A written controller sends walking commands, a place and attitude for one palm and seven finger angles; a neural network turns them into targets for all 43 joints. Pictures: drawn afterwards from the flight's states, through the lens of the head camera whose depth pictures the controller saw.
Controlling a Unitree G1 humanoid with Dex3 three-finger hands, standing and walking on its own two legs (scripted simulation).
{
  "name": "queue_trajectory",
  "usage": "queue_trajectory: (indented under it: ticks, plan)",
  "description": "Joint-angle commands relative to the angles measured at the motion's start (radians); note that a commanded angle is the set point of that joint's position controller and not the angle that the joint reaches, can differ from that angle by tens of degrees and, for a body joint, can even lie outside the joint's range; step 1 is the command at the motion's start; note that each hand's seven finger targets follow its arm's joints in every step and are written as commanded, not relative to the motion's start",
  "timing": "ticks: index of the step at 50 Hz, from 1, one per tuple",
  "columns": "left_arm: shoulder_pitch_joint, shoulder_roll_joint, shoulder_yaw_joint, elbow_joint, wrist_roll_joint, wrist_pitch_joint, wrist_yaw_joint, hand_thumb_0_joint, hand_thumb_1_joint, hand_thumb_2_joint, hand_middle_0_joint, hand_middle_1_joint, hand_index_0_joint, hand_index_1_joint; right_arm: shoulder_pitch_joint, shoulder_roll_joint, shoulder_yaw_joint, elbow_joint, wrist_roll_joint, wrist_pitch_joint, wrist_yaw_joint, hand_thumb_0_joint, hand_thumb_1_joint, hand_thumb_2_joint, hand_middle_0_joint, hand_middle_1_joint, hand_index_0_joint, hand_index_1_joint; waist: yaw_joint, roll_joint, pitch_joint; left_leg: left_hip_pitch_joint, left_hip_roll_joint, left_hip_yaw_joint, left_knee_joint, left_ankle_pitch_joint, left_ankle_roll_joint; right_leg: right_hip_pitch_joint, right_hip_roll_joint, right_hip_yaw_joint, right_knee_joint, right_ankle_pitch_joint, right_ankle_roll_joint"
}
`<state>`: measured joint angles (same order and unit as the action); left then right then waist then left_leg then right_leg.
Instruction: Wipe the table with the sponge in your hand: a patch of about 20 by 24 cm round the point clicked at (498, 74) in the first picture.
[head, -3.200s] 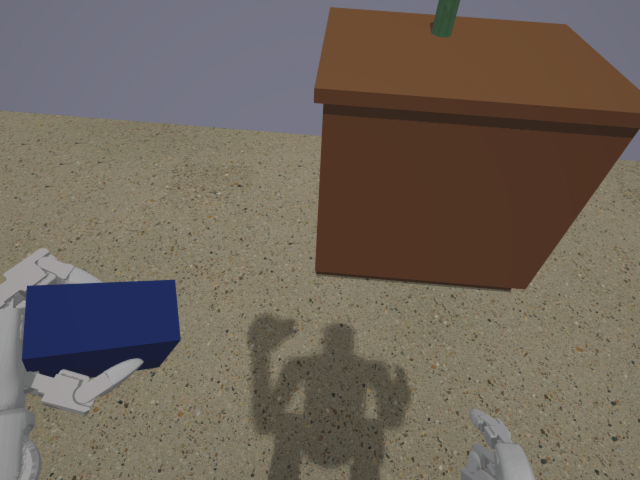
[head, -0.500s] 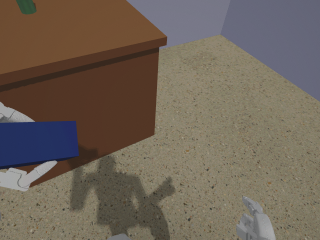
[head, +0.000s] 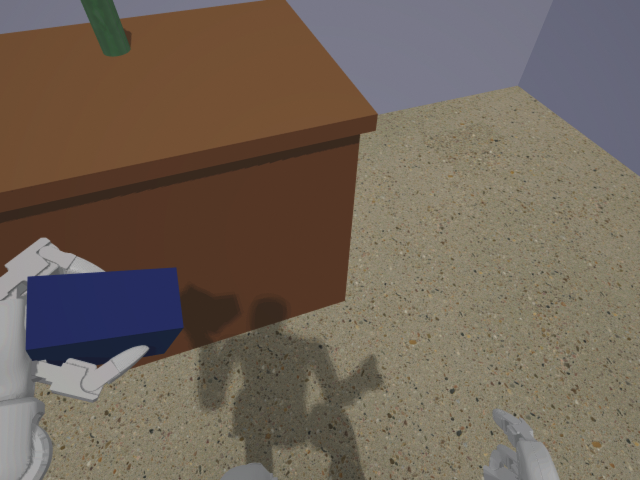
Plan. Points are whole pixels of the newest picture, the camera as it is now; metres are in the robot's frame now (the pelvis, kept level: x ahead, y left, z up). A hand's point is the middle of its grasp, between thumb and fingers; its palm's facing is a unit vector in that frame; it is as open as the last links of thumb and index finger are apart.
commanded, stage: take the last steps up to it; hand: left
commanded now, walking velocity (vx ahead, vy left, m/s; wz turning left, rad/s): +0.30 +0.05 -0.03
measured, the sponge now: (128, 319) +0.24 +0.21 +0.14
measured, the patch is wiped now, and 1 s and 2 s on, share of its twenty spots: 0.00 0.00 0.00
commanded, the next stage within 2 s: come to a stop and stand still in 1.24 s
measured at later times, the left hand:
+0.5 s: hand (135, 229) +0.33 +0.22 +0.17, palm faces +0.40 -0.77 -0.50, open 9.9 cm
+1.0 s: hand (147, 164) +0.43 +0.25 +0.17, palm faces +0.45 -0.82 -0.35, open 9.9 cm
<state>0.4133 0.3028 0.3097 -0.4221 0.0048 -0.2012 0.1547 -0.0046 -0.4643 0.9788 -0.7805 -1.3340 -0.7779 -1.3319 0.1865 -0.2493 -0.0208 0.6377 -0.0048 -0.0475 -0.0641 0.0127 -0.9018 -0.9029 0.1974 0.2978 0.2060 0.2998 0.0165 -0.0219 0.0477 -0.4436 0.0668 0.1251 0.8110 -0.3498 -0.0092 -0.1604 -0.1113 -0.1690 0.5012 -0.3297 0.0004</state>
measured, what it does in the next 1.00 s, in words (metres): walks ahead: left foot, then right foot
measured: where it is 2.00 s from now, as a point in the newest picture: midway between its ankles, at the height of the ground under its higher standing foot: (328, 471)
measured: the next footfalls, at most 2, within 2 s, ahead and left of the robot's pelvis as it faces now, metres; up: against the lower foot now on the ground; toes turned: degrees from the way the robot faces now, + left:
left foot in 0.10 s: +0.12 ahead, +0.12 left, +0.00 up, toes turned +9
right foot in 0.48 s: +0.20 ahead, -0.12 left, +0.00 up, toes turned -11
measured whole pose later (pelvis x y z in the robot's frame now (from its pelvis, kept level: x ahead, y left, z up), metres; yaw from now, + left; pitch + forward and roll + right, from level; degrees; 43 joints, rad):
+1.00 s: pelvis +0.21 +0.00 -0.01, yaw -1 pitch -2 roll +1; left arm 0.42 0.37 0.37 -0.48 -0.02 -0.22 0.17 0.00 -0.46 0.98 -0.78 -1.34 -0.77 -1.34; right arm 0.22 -0.21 -0.04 0.59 0.01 -0.05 -0.07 0.01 -0.90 -0.90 0.19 0.30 0.20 0.30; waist 0.02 -0.06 0.03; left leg -0.30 0.03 0.16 0.58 -0.26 0.04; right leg -0.27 -0.07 -0.08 0.83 -0.51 -0.01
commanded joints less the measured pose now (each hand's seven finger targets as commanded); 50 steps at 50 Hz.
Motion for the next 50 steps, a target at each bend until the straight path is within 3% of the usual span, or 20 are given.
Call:
queue_trajectory:
  ticks: [1,3,4,5,6,8,13,22,23,24,25,26,28,32,38,44,46,47,48,50]
  plan:
    - [-0.015,0.242,0.179,-0.362,-0.023,-0.082,0.046,0.0,0.1,1.3,-1.2,-1.6,-1.2,-1.6,-0.079,-0.021,-0.019,-0.204,0.0,-0.058,-0.004,0.0,-0.9,-0.9,0.2,0.3,0.2,0.3,0.016,-0.123,-0.182,0.074,-0.049,0.096,-0.256,0.08,0.006,0.189,-0.157,0.14,-0.06,0.569,-0.124]
    - [-0.003,0.242,0.191,-0.398,-0.032,-0.083,0.053,0.0,0.1,1.3,-1.2,-1.6,-1.2,-1.6,-0.043,-0.041,-0.039,-0.213,0.004,-0.051,-0.012,0.0,-0.9,-0.9,0.2,0.3,0.2,0.3,-0.022,-0.014,-0.243,0.299,-0.056,0.104,-0.387,0.222,0.013,0.101,-0.104,0.102,0.132,0.545,-0.075]
    - [0.002,0.245,0.199,-0.416,-0.037,-0.094,0.056,0.0,0.1,1.3,-1.2,-1.6,-1.2,-1.6,-0.035,-0.059,-0.049,-0.218,0.009,-0.048,-0.015,0.0,-0.9,-0.9,0.2,0.3,0.2,0.3,-0.037,0.143,-0.281,0.476,0.034,-0.014,-0.4,0.29,0.054,-0.049,-0.054,0.073,0.31,0.407,-0.036]
    - [0.025,0.229,0.182,-0.42,-0.039,-0.102,0.055,0.0,0.1,1.3,-1.2,-1.6,-1.2,-1.6,-0.035,-0.085,-0.06,-0.22,0.01,-0.047,-0.011,0.0,-0.9,-0.9,0.2,0.3,0.2,0.3,-0.029,0.382,-0.284,0.622,0.271,-0.339,-0.399,0.502,0.161,-0.319,0.05,0.036,0.515,-0.144,0.007]
    - [0.015,0.252,0.185,-0.385,-0.031,-0.105,0.059,0.0,0.1,1.3,-1.2,-1.6,-1.2,-1.6,-0.035,-0.067,-0.044,-0.231,0.011,-0.053,0.001,0.0,-0.9,-0.9,0.2,0.3,0.2,0.3,-0.028,0.338,-0.247,0.573,0.36,-0.509,-0.455,0.547,0.243,-0.413,0.098,0.115,0.686,-0.339,-0.004]
    - [-0.046,0.275,0.205,-0.323,-0.036,-0.093,0.04,0.0,0.1,1.3,-1.2,-1.6,-1.2,-1.6,-0.069,-0.065,-0.034,-0.196,0.006,-0.06,0.004,0.0,-0.9,-0.9,0.2,0.3,0.2,0.3,-0.037,0.276,-0.137,0.403,0.372,-0.476,-0.512,0.312,0.261,-0.492,0.016,0.179,0.749,-0.255,0.004]
    - [0.035,0.193,0.147,-0.351,-0.033,-0.085,0.015,0.0,0.1,1.3,-1.2,-1.6,-1.2,-1.6,-0.026,-0.068,-0.042,-0.173,0.019,-0.092,0.015,0.0,-0.9,-0.9,0.2,0.3,0.2,0.3,-0.018,0.26,-0.138,0.312,0.221,-0.155,-0.508,0.316,0.177,-0.396,0.018,0.078,0.516,-0.041,0.027]
    - [-0.029,0.217,0.163,-0.232,-0.027,-0.062,0.013,0.0,0.1,1.3,-1.2,-1.6,-1.2,-1.6,-0.043,-0.059,-0.023,-0.154,0.011,-0.102,-0.011,0.0,-0.9,-0.9,0.2,0.3,0.2,0.3,-0.014,0.169,-0.133,0.216,0.201,-0.081,-0.401,0.128,0.123,-0.077,0.082,-0.032,0.044,0.044,0.037]
    - [-0.048,0.219,0.158,-0.227,-0.022,-0.059,0.015,0.0,0.1,1.3,-1.2,-1.6,-1.2,-1.6,-0.048,-0.054,-0.021,-0.151,0.014,-0.098,-0.013,0.0,-0.9,-0.9,0.2,0.3,0.2,0.3,-0.008,0.121,-0.153,0.179,0.17,-0.051,-0.288,0.1,0.105,0.011,0.071,-0.009,-0.028,0.068,0.023]
    - [-0.072,0.239,0.16,-0.226,-0.012,-0.057,0.017,0.0,0.1,1.3,-1.2,-1.6,-1.2,-1.6,-0.046,-0.038,-0.021,-0.146,0.013,-0.093,-0.012,0.0,-0.9,-0.9,0.2,0.3,0.2,0.3,-0.005,-0.036,-0.177,0.09,0.102,0.007,-0.061,0.037,0.08,0.094,-0.041,0.159,-0.104,0.059,-0.026]
    - [-0.091,0.26,0.163,-0.214,-0.006,-0.052,0.019,0.0,0.1,1.3,-1.2,-1.6,-1.2,-1.6,-0.051,-0.012,-0.012,-0.159,0.012,-0.091,-0.01,0.0,-0.9,-0.9,0.2,0.3,0.2,0.3,-0.006,-0.285,-0.174,-0.14,-0.04,0.03,0.212,-0.183,0.034,0.183,-0.252,0.565,-0.203,0.078,-0.139]
    - [-0.122,0.29,0.191,-0.234,-0.02,-0.054,0.024,0.0,0.1,1.3,-1.2,-1.6,-1.2,-1.6,-0.099,-0.033,-0.008,-0.164,0.003,-0.1,-0.008,0.0,-0.9,-0.9,0.2,0.3,0.2,0.3,0.009,-0.273,-0.138,-0.231,-0.034,-0.089,0.381,-0.218,0.016,0.159,-0.359,0.696,-0.265,0.092,-0.197]
    - [-0.093,0.259,0.173,-0.185,-0.025,-0.067,0.006,0.0,0.1,1.3,-1.2,-1.6,-1.2,-1.6,-0.054,-0.051,-0.029,-0.125,0.005,-0.097,0.006,0.0,-0.9,-0.9,0.2,0.3,0.2,0.3,-0.017,-0.165,-0.1,-0.224,0.009,-0.153,0.48,-0.058,-0.005,0.078,-0.298,0.587,-0.269,-0.008,-0.174]
    - [-0.032,0.256,0.186,-0.226,-0.02,-0.098,0.003,0.0,0.1,1.3,-1.2,-1.6,-1.2,-1.6,-0.086,-0.045,-0.021,-0.123,0.005,-0.054,0.01,0.0,-0.9,-0.9,0.2,0.3,0.2,0.3,-0.026,-0.046,-0.109,-0.215,0.035,-0.12,0.402,0.053,-0.022,0.067,-0.22,0.266,-0.222,0.31,-0.142]
    - [0.086,0.256,0.22,-0.286,-0.037,-0.1,0.027,0.0,0.1,1.3,-1.2,-1.6,-1.2,-1.6,-0.058,-0.034,-0.031,-0.183,0.001,-0.057,0.01,0.0,-0.9,-0.9,0.2,0.3,0.2,0.3,0.003,-0.07,-0.172,-0.074,0.01,-0.001,-0.054,0.073,-0.006,0.162,-0.185,0.193,-0.165,0.493,-0.152]
    - [-0.008,0.224,0.166,-0.271,-0.043,-0.069,0.042,0.0,0.1,1.3,-1.2,-1.6,-1.2,-1.6,-0.027,-0.049,-0.041,-0.198,0.006,-0.055,-0.006,0.0,-0.9,-0.9,0.2,0.3,0.2,0.3,-0.015,-0.087,-0.144,0.178,-0.025,0.047,-0.3,0.147,0.012,0.026,-0.154,0.185,-0.106,0.189,-0.114]
    - [-0.079,0.217,0.133,-0.292,-0.039,-0.075,0.038,0.0,0.1,1.3,-1.2,-1.6,-1.2,-1.6,-0.018,-0.073,-0.049,-0.2,0.013,-0.053,-0.02,0.0,-0.9,-0.9,0.2,0.3,0.2,0.3,-0.036,0.081,-0.139,0.375,0.033,-0.047,-0.403,0.123,0.05,-0.133,-0.071,0.135,0.113,0.068,-0.059]
    - [-0.102,0.211,0.131,-0.292,-0.041,-0.081,0.039,0.0,0.1,1.3,-1.2,-1.6,-1.2,-1.6,-0.025,-0.098,-0.051,-0.205,0.015,-0.054,-0.019,0.0,-0.9,-0.9,0.2,0.3,0.2,0.3,-0.034,0.279,-0.144,0.458,0.212,-0.332,-0.465,0.169,0.135,-0.295,0.043,0.058,0.321,-0.116,-0.011]
    - [-0.124,0.215,0.121,-0.291,-0.033,-0.091,0.038,0.0,0.1,1.3,-1.2,-1.6,-1.2,-1.6,-0.034,-0.08,-0.04,-0.222,0.017,-0.061,-0.011,0.0,-0.9,-0.9,0.2,0.3,0.2,0.3,-0.024,0.326,-0.129,0.453,0.331,-0.519,-0.526,0.25,0.222,-0.397,0.092,0.086,0.518,-0.313,-0.005]
    - [-0.178,0.289,0.152,-0.309,-0.021,-0.09,0.028,0.0,0.1,1.3,-1.2,-1.6,-1.2,-1.6,-0.064,-0.054,-0.017,-0.191,0.001,-0.074,-0.012,0.0,-0.9,-0.9,0.2,0.3,0.2,0.3,-0.018,0.272,-0.094,0.365,0.341,-0.516,-0.536,0.23,0.24,-0.442,0.031,0.165,0.657,-0.25,-0.001]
